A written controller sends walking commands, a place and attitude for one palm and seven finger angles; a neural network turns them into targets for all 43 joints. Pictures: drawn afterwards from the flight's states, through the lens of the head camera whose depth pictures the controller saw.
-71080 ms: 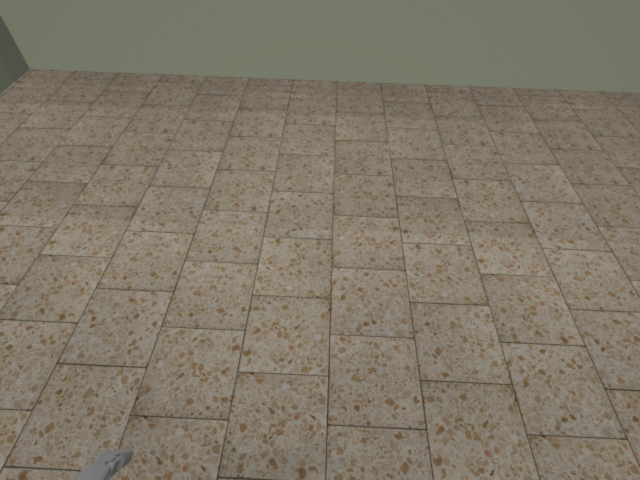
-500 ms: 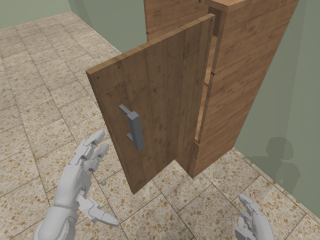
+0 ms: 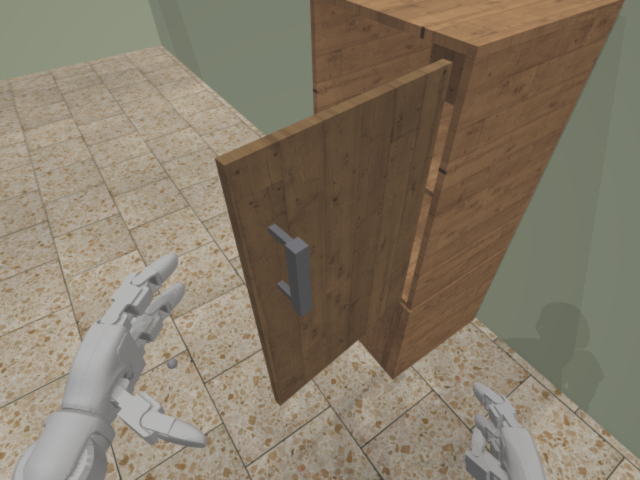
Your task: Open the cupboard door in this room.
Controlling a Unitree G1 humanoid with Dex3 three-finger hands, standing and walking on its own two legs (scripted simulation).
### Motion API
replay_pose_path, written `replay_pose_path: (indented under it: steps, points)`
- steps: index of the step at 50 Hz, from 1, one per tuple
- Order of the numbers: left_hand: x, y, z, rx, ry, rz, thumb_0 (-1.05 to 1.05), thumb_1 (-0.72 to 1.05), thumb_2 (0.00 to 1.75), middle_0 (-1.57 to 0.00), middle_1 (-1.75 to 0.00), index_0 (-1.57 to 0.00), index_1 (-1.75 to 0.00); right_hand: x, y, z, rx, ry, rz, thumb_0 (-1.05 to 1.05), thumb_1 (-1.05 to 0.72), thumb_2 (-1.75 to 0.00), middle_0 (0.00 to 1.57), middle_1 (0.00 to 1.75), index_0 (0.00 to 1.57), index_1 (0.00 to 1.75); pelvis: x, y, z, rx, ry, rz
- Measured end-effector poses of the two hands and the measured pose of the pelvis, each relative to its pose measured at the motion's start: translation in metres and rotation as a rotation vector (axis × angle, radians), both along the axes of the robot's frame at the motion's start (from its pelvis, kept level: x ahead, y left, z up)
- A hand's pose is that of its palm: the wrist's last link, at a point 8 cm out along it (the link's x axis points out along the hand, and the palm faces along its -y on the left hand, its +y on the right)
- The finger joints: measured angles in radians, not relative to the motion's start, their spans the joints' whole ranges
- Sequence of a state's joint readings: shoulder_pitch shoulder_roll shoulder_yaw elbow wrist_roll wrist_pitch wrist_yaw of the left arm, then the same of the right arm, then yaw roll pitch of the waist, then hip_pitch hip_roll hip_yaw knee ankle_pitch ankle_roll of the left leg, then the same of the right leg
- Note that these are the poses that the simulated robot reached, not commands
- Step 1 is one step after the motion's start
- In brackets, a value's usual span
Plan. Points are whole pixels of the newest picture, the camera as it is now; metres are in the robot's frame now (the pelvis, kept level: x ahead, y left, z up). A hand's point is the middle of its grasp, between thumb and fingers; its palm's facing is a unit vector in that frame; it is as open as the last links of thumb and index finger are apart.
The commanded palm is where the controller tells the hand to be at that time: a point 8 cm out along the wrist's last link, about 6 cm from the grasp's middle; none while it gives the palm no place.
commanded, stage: draw the hand back to the body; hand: left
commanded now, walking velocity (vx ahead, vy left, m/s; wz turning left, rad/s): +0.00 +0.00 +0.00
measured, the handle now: (290, 270) +0.35 +0.08 +0.09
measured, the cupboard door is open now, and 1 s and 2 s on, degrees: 97 97 97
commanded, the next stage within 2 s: step back with the hand held close in 1.04 s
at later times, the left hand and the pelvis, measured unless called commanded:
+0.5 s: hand (100, 327) +0.21 +0.24 +0.16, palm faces +0.37 -0.84 -0.41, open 11.0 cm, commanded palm +0.16 +0.29 +0.17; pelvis +0.01 +0.00 +0.02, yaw -1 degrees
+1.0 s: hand (85, 331) +0.20 +0.24 +0.17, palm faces +0.42 -0.81 -0.41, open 7.5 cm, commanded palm +0.15 +0.28 +0.18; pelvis +0.00 -0.01 +0.02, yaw -2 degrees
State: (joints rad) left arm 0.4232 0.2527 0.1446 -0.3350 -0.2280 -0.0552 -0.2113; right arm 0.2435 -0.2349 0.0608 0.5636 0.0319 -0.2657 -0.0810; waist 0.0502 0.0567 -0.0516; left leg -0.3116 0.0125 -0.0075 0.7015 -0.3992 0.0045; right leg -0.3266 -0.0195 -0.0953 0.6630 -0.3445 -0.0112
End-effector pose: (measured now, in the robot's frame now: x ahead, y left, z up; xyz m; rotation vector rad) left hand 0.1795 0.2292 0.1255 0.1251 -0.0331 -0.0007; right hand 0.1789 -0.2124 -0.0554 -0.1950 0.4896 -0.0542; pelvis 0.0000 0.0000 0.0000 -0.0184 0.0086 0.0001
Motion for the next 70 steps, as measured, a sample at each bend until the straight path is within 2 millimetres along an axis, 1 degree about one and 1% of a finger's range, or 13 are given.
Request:
replay_pose_path:
  steps: [3, 7, 12, 17, 25, 35, 40, 48, 58, 61, 63, 65, 70]
  points:
    - [-0.002, 0.009, 0.009, 0.106, -0.012, 0.108, -0.01, -0.39, 0.34, -0.16, -0.30, -0.16, -0.30, 0.002, 0.004, 0.003, -0.012, 0.013, 0.003, 0.02, -0.90, -0.90, 0.20, 0.30, 0.21, 0.30, 0.001, 0.001, 0.004, 0.001, -0.015, -0.004]
    - [-0.007, 0.016, 0.014, 0.166, -0.012, 0.209, -0.01, -0.29, 0.39, -0.16, -0.30, -0.16, -0.30, 0.000, 0.008, 0.004, -0.015, 0.051, 0.006, 0.02, -0.90, -0.90, 0.20, 0.30, 0.21, 0.30, 0.003, 0.003, 0.010, 0.003, -0.031, -0.008]
    - [-0.011, 0.026, 0.021, 0.226, -0.006, 0.270, -0.01, -0.13, 0.46, -0.16, -0.30, -0.17, -0.30, -0.004, 0.011, -0.002, -0.015, 0.112, 0.009, 0.02, -0.90, -0.90, 0.20, 0.30, 0.21, 0.30, 0.006, 0.006, 0.015, 0.006, -0.046, -0.012]
    - [-0.010, 0.036, 0.034, 0.277, -0.032, 0.315, 0.00, 0.04, 0.53, -0.17, -0.30, -0.18, -0.31, -0.005, 0.011, -0.006, -0.011, 0.152, 0.004, 0.02, -0.90, -0.90, 0.20, 0.30, 0.21, 0.30, 0.010, 0.007, 0.019, 0.008, -0.060, -0.015]
    - [-0.006, 0.050, 0.051, 0.317, -0.075, 0.372, 0.00, 0.32, 0.65, -0.18, -0.30, -0.19, -0.31, 0.000, 0.003, -0.005, -0.010, 0.170, -0.015, 0.02, -0.90, -0.89, 0.20, 0.30, 0.21, 0.30, 0.014, 0.004, 0.022, 0.009, -0.075, -0.024]
    - [-0.012, 0.063, 0.067, 0.348, -0.116, 0.439, 0.01, 0.66, 0.80, -0.20, -0.30, -0.20, -0.31, 0.006, -0.011, -0.001, -0.021, 0.164, -0.033, 0.02, -0.90, -0.90, 0.20, 0.30, 0.20, 0.30, 0.013, -0.003, 0.024, 0.008, -0.092, -0.027]
    - [-0.014, 0.062, 0.066, 0.337, -0.117, 0.456, 0.01, 0.79, 0.85, -0.20, -0.30, -0.21, -0.31, 0.003, -0.015, -0.002, -0.019, 0.170, -0.034, 0.01, -0.91, -0.90, 0.20, 0.30, 0.20, 0.30, 0.009, -0.006, 0.024, 0.010, -0.096, -0.026]
    - [-0.019, 0.051, 0.061, 0.326, -0.099, 0.423, 0.01, 0.87, 0.89, -0.21, -0.30, -0.21, -0.31, -0.007, -0.019, -0.004, -0.015, 0.182, -0.040, 0.01, -0.91, -0.90, 0.20, 0.30, 0.20, 0.30, 0.005, -0.011, 0.025, 0.010, -0.101, -0.028]
    - [-0.025, 0.052, 0.063, 0.331, -0.114, 0.433, 0.02, 0.89, 0.89, -0.21, -0.30, -0.21, -0.31, -0.016, -0.023, -0.005, -0.011, 0.183, -0.050, 0.02, -0.91, -0.90, 0.20, 0.30, 0.20, 0.30, -0.003, -0.013, 0.025, 0.009, -0.112, -0.030]
    - [-0.027, 0.051, 0.072, 0.349, -0.147, 0.424, 0.02, 0.89, 0.89, -0.21, -0.30, -0.21, -0.31, -0.019, -0.023, -0.003, -0.012, 0.181, -0.052, 0.02, -0.91, -0.90, 0.20, 0.30, 0.20, 0.30, -0.006, -0.013, 0.025, 0.004, -0.096, -0.027]
    - [-0.028, 0.053, 0.078, 0.382, -0.174, 0.408, 0.02, 0.89, 0.89, -0.21, -0.30, -0.21, -0.31, -0.021, -0.025, -0.001, -0.014, 0.187, -0.063, 0.02, -0.90, -0.90, 0.20, 0.30, 0.21, 0.30, -0.009, -0.012, 0.025, 0.000, -0.075, -0.024]
    - [-0.027, 0.054, 0.081, 0.410, -0.181, 0.387, 0.02, 0.89, 0.89, -0.21, -0.30, -0.21, -0.31, -0.024, -0.026, -0.001, -0.021, 0.196, -0.076, 0.02, -0.90, -0.89, 0.20, 0.30, 0.21, 0.30, -0.013, -0.010, 0.024, -0.002, -0.055, -0.027]
    - [-0.029, 0.057, 0.072, 0.437, -0.129, 0.323, 0.01, 0.89, 0.90, -0.21, -0.30, -0.21, -0.31, -0.037, -0.030, -0.001, -0.040, 0.225, -0.127, 0.01, -0.90, -0.89, 0.20, 0.30, 0.21, 0.30, -0.023, 0.001, 0.023, 0.004, -0.022, -0.040]
